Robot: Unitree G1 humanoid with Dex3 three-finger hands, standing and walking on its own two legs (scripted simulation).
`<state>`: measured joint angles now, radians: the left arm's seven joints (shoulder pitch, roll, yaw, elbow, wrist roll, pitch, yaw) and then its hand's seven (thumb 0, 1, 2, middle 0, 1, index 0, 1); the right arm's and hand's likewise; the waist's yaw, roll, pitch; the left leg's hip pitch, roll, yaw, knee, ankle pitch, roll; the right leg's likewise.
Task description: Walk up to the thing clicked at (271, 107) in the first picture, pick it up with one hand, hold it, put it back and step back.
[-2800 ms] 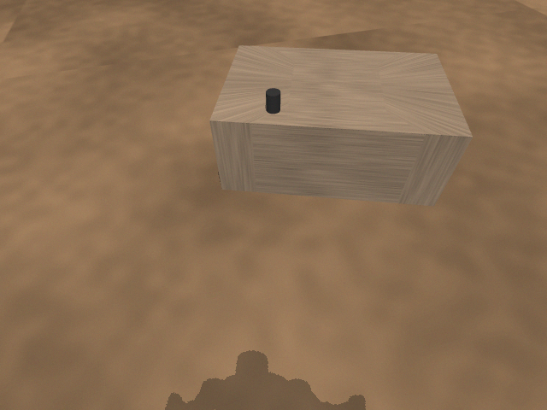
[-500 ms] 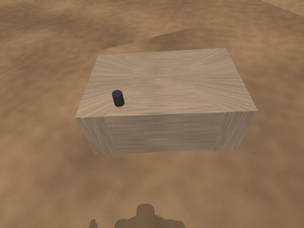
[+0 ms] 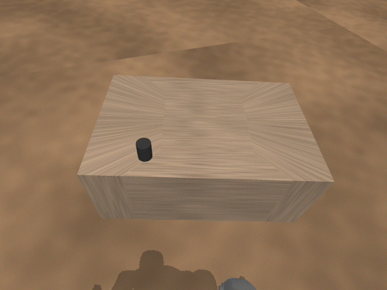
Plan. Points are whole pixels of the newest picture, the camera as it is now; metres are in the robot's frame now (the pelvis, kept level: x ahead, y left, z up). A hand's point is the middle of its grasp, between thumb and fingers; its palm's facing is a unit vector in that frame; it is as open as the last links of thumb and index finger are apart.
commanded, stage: walk up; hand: left
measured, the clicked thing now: (144, 149) +0.69 +0.20 -0.31
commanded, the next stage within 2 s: none
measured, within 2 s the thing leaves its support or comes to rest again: neither
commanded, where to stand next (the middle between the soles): +0.28 -0.01 m, yaw +0 degrees
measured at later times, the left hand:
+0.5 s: hand (91, 253) +0.23 +0.24 -0.12, palm faces -0.04 -0.91 -0.41, open 7.3 cm
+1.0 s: hand (91, 249) +0.25 +0.26 -0.16, palm faces -0.02 -0.94 -0.34, open 7.3 cm
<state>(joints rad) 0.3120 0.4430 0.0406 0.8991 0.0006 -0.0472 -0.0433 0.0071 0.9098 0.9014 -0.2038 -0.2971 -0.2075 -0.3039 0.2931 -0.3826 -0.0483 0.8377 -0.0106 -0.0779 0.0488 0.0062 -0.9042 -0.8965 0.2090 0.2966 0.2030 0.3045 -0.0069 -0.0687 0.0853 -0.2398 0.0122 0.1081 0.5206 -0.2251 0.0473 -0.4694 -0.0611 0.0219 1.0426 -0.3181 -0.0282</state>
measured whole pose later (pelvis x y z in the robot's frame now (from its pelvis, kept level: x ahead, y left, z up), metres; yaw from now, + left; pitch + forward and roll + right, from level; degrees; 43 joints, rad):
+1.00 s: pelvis +0.21 +0.00 +0.00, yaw +0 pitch -3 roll -1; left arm 0.17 0.37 0.00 1.11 0.00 -0.01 -0.01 0.00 0.91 0.90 -0.20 -0.30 -0.21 -0.30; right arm 0.05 -0.33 0.01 1.05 0.00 -0.01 0.02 0.01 -0.90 -0.90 0.21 0.30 0.20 0.30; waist 0.02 0.01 0.07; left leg -0.30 0.05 0.02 0.53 -0.18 -0.01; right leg -0.16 -0.02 -0.02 0.50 -0.29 0.03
